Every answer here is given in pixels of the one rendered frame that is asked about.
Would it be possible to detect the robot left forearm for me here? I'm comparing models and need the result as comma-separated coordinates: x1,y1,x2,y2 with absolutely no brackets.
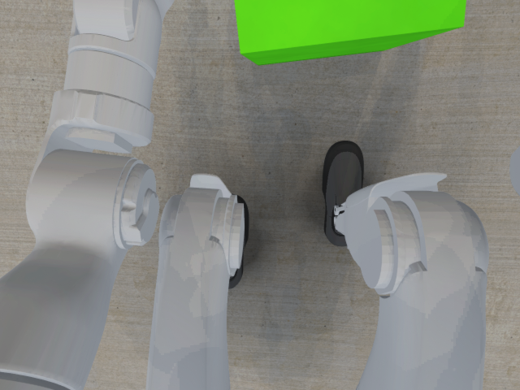
26,0,175,229

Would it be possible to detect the right robot foot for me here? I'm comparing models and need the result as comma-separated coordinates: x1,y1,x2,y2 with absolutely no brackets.
322,141,364,246

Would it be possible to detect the robot left upper arm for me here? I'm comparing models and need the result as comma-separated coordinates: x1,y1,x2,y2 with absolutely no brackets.
0,149,159,390

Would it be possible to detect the carton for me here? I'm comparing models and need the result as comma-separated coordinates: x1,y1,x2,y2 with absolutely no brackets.
234,0,466,66

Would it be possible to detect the left robot shin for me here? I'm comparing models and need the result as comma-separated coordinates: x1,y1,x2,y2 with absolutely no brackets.
158,174,237,277

